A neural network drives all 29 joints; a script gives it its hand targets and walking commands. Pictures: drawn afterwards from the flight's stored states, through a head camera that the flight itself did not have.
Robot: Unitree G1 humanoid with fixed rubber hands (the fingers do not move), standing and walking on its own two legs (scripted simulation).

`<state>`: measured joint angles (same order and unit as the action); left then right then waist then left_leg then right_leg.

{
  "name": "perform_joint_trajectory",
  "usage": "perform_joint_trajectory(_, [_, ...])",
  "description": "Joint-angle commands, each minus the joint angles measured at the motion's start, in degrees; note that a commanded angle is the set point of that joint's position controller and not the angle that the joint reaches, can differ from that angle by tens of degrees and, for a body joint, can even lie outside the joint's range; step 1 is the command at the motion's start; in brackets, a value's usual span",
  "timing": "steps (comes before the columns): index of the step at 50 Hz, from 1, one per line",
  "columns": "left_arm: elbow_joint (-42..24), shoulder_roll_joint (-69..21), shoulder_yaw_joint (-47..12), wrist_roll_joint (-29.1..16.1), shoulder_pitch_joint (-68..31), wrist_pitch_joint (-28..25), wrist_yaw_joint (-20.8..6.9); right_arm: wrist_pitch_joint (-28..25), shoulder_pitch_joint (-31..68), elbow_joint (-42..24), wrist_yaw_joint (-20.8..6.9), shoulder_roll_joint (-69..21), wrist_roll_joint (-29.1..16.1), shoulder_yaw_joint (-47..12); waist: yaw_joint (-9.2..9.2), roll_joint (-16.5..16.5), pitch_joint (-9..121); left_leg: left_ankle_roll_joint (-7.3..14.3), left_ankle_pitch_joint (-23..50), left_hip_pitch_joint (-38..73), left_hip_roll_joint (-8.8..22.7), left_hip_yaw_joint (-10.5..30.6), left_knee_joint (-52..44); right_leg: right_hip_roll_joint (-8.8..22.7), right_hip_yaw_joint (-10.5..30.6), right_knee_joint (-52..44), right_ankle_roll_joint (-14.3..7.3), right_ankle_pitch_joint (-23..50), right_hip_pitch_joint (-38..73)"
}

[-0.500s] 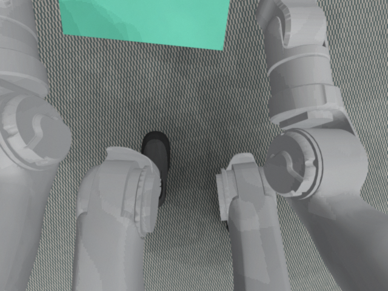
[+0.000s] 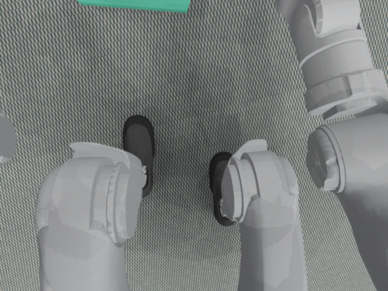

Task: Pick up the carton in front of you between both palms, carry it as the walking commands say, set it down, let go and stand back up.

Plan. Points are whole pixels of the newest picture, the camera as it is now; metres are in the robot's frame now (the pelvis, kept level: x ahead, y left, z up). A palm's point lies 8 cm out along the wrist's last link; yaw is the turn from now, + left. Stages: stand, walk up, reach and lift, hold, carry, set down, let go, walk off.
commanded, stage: set down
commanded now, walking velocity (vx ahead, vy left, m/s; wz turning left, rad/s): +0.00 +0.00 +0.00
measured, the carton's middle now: out of the picture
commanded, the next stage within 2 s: let go in 0.92 s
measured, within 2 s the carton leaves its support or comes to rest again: neither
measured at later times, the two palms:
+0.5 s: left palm out of the picture +0.56 +0.34 +0.01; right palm out of the picture +0.60 -0.04 +0.01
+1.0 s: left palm out of the picture +0.54 +0.36 +0.17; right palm out of the picture +0.59 -0.05 +0.15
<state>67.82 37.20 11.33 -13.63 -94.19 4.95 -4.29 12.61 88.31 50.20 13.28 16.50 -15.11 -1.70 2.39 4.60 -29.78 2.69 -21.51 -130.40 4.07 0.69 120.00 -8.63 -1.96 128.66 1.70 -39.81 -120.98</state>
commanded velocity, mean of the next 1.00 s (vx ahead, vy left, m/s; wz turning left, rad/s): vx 0.00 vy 0.00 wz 0.00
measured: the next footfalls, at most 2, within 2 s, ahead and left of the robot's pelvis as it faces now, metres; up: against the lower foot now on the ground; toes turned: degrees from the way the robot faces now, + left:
none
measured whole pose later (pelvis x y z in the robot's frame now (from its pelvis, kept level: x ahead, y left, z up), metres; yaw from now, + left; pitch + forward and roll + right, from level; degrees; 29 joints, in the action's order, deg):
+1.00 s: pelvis +0.05 +0.01 +0.26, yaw +3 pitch +42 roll -4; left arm 52.3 28.4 19.9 0.5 -73.5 12.5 -10.4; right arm 17.2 66.7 36.2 10.0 6.2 2.4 17.1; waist 3.6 2.1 -6.5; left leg 2.0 -12.8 -93.7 -0.2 1.5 64.3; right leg -4.6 0.5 69.3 1.3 -26.1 -85.6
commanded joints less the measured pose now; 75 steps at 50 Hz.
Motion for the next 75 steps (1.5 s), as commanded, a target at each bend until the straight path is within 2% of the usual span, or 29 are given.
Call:
perform_joint_trajectory(1, [3.85,10.57,0.41,5.22,-15.63,5.96,-2.46,3.62,20.61,-4.43,0.23,2.50,2.56,8.63,8.65,-5.13,69.32,-0.12,1.85,54.56,-0.73,-0.38,-7.78,3.57,-0.28,-20.56,1.04,1.12,19.85])
perform_joint_trajectory(3, [1.96,8.66,-1.40,8.84,-18.77,7.47,-2.47,4.63,18.42,-3.21,-0.45,4.98,4.76,14.29,5.14,-12.87,71.36,-0.75,-0.77,64.18,-0.03,1.24,-11.73,2.68,-2.26,-21.40,1.49,1.57,12.24])
perform_joint_trajectory(4, [-2.90,7.03,0.38,9.31,-21.41,7.31,-2.40,4.62,16.94,-2.49,-1.64,-0.53,5.21,13.06,7.95,-10.40,69.18,-0.05,-2.06,61.48,-0.89,1.65,-13.56,2.03,-2.94,-20.87,1.11,0.68,11.00])
perform_joint_trajectory(5, [-3.77,5.88,-1.56,11.84,-23.19,7.92,-2.61,5.03,12.87,4.12,-2.50,2.02,7.37,17.19,2.25,-14.80,70.75,-0.51,-0.81,64.83,-0.56,3.34,-14.06,0.77,-3.21,-21.57,0.34,3.34,8.53])
perform_joint_trajectory(6, [-8.38,7.35,0.47,12.33,-22.51,7.59,-2.09,4.75,16.74,0.91,-3.08,3.08,8.43,18.51,5.11,-15.33,68.92,-0.63,-4.58,62.02,-0.99,4.96,-15.25,1.19,-3.28,-20.40,0.95,3.13,3.10])
perform_joint_trajectory(11, [-14.31,1.00,1.07,11.19,-18.63,7.34,-1.42,3.29,15.33,-6.28,-1.60,3.51,15.41,23.96,-1.45,-14.30,86.39,-2.12,20.16,77.38,-2.76,3.88,-13.02,1.01,-4.91,-26.84,0.50,10.97,5.63])
perform_joint_trajectory(15, [-12.58,2.46,3.18,10.01,-6.60,8.19,-1.13,2.74,8.44,-13.78,-1.16,0.37,15.34,18.87,3.03,-9.12,92.83,-2.09,26.83,84.86,-4.48,2.52,-19.15,0.60,-5.46,-33.04,1.52,10.71,10.87])
perform_joint_trajectory(17, [-12.11,1.02,-0.88,9.14,-6.27,10.29,-1.18,4.04,4.99,-10.80,-2.18,0.17,16.49,22.14,-1.28,-15.34,90.01,-3.37,24.92,92.08,-3.53,6.80,-23.61,0.82,-5.66,-35.18,0.56,7.86,5.09])
perform_joint_trajectory(19, [-22.39,-0.83,-0.66,8.92,-7.03,9.98,-0.02,4.11,7.63,-19.65,-3.17,-1.39,13.42,18.86,4.84,-15.48,96.99,-2.92,30.37,97.33,-4.88,5.93,-25.69,0.19,-6.37,-36.79,0.61,9.26,4.41])
perform_joint_trajectory(21, [-11.96,0.44,2.74,12.22,-3.51,11.20,0.13,5.33,5.76,-15.12,-3.77,-0.98,13.44,18.00,4.10,-12.92,86.16,-2.51,24.75,93.44,-4.91,7.02,-27.27,0.24,-5.39,-39.01,0.86,5.14,0.08])
perform_joint_trajectory(22, [-23.18,-2.61,-0.43,9.12,-7.44,10.31,0.90,4.39,4.00,-14.82,-4.15,-0.57,14.20,19.64,4.12,-16.65,85.01,-3.26,27.67,97.35,-4.71,8.58,-28.69,0.88,-4.90,-39.71,0.96,4.76,-0.94])
perform_joint_trajectory(23, [-18.39,-2.45,0.42,10.16,-7.27,10.27,1.46,3.58,4.98,-15.37,-4.90,0.60,15.72,21.53,-0.71,-14.38,92.22,-3.55,28.77,101.73,-3.41,9.49,-29.73,1.07,-4.94,-39.69,1.61,8.55,2.34])
perform_joint_trajectory(31, [-19.32,0.22,5.44,11.47,-0.50,8.24,0.41,3.31,3.19,-14.27,-4.97,-2.68,12.11,16.70,5.44,-5.41,91.28,-1.51,29.16,91.86,-4.79,5.33,-37.25,1.85,-1.81,-48.98,1.52,14.04,18.72])
perform_joint_trajectory(33, [-16.43,-0.05,7.04,11.60,2.90,8.70,-1.06,4.43,-4.84,-11.63,-4.08,-3.55,14.71,17.94,2.09,-5.54,90.15,-1.31,30.18,90.32,-5.36,2.81,-39.57,1.57,-1.49,-53.87,2.75,14.44,21.86])
perform_joint_trajectory(34, [-15.24,-1.98,7.60,14.46,3.28,8.42,-2.10,4.32,-5.90,-9.50,-3.94,-6.23,12.23,16.73,6.58,-9.74,87.12,-1.54,31.99,93.92,-5.71,1.63,-41.11,1.73,0.00,-56.37,2.79,13.46,20.86])
perform_joint_trajectory(36, [-21.40,2.45,9.24,12.05,3.35,7.88,-2.73,3.87,-2.78,-16.44,-3.54,-5.34,14.95,17.29,1.82,-0.70,88.26,-1.15,28.93,85.02,-5.69,3.26,-45.08,2.08,-0.55,-57.24,3.72,18.37,31.82])
perform_joint_trajectory(37, [-15.77,0.71,10.43,14.19,4.65,8.24,-3.92,4.07,-3.91,-14.85,-3.08,-4.44,13.59,16.56,7.84,-5.48,92.48,-1.16,32.94,87.40,-6.07,0.06,-42.37,2.48,3.00,-59.76,2.42,18.31,34.47])
perform_joint_trajectory(38, [-21.78,0.36,8.01,12.61,3.71,7.37,-3.81,3.79,-3.35,-20.31,-3.00,-4.13,15.60,17.97,4.04,-3.65,89.60,-0.63,34.51,91.61,-5.74,2.62,-46.36,1.89,-0.37,-60.24,3.89,20.17,32.88])
perform_joint_trajectory(39, [-21.61,0.75,8.23,12.67,2.40,7.32,-4.85,3.85,-5.22,-17.99,-2.64,-7.78,13.06,15.23,6.44,-6.06,88.26,-0.50,35.64,91.04,-6.08,0.36,-46.03,2.25,1.65,-63.26,3.31,20.29,34.76])
perform_joint_trajectory(40, [-20.64,1.22,7.92,12.25,3.64,7.31,-5.64,3.56,-4.31,-21.54,-2.37,-4.46,15.39,17.66,1.58,-5.19,92.12,-0.96,33.72,93.44,-5.25,1.07,-46.85,2.06,0.85,-63.92,4.05,22.13,37.06])
perform_joint_trajectory(50, [-24.03,1.32,9.60,14.49,12.83,6.18,-5.44,3.84,-13.78,-22.94,-4.07,-7.22,20.17,17.19,3.52,-1.70,89.14,-0.36,32.77,102.85,-6.45,0.58,-61.09,3.01,1.11,-74.14,3.54,25.16,54.01])
perform_joint_trajectory(51, [-24.82,-3.99,6.39,13.83,16.07,6.52,-5.72,3.50,-18.70,-22.08,-4.06,-8.45,20.61,18.17,0.73,-3.67,89.04,-0.97,38.40,110.59,-5.73,0.87,-62.62,2.83,-0.89,-76.61,3.50,25.48,50.15])
perform_joint_trajectory(52, [-19.49,-1.07,10.37,17.34,22.33,6.96,-6.02,4.84,-21.07,-18.43,-3.77,-7.98,20.48,14.66,6.80,-5.85,88.11,-1.46,36.00,109.11,-5.22,-0.10,-62.57,3.51,1.44,-78.98,2.96,21.22,51.59])
perform_joint_trajectory(53, [-18.81,-5.33,6.06,16.42,26.07,7.38,-6.06,4.68,-24.76,-17.73,-3.85,-6.38,22.53,18.83,1.01,-6.62,84.70,-1.96,31.99,110.30,-4.91,1.98,-64.93,3.47,-0.35,-78.33,3.03,22.96,50.80])
perform_joint_trajectory(56, [-26.68,-3.47,8.78,21.72,29.51,5.97,-5.53,1.44,-33.39,-21.02,-5.62,-8.84,22.34,17.34,4.36,-10.74,87.84,-1.25,45.75,125.05,-3.77,3.48,-65.61,3.40,0.05,-81.26,2.21,25.12,48.12])
perform_joint_trajectory(57, [-31.60,-10.77,5.21,21.45,34.94,5.29,-5.69,0.50,-40.82,-19.84,-5.85,-6.17,25.17,22.00,-0.29,-15.58,87.54,-3.56,47.15,125.01,-3.86,2.10,-66.26,4.39,1.39,-83.71,0.86,28.75,48.86])
perform_joint_trajectory(58, [-33.91,-9.61,6.86,19.26,37.58,3.77,-5.54,-0.76,-39.81,-24.38,-6.46,-8.95,23.37,16.04,3.54,-8.47,87.86,-1.85,46.53,127.77,-2.97,4.62,-67.45,3.53,0.20,-82.74,1.53,26.13,51.35])
perform_joint_trajectory(65, [-38.29,-15.00,3.08,16.62,52.91,0.05,-3.23,-6.24,-48.55,-26.25,-8.24,-4.73,18.15,14.25,2.46,-13.10,77.62,-2.64,47.50,136.81,-2.21,7.90,-73.52,5.13,2.28,-90.92,-0.60,23.76,45.19])
perform_joint_trajectory(75, [-38.46,-20.60,-3.29,12.41,78.31,-3.60,-1.98,-10.69,-73.98,-21.22,-12.12,-7.33,22.50,12.63,0.56,-4.92,58.82,-2.41,40.83,132.93,-1.24,9.48,-84.62,6.53,3.14,-98.40,-0.61,21.64,64.53])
